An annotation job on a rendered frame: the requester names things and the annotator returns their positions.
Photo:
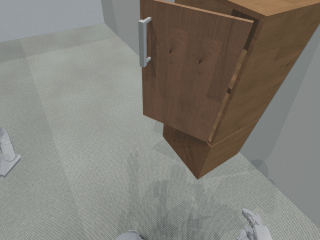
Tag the handle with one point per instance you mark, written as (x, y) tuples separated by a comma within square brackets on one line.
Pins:
[(142, 36)]

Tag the robot right hand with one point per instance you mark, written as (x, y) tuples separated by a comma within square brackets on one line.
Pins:
[(259, 232)]

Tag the cupboard door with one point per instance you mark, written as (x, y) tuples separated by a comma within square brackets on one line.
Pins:
[(194, 54)]

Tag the robot left shin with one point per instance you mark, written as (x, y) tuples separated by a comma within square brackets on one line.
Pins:
[(133, 231)]

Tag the robot left hand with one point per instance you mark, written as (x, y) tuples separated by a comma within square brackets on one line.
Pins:
[(9, 158)]

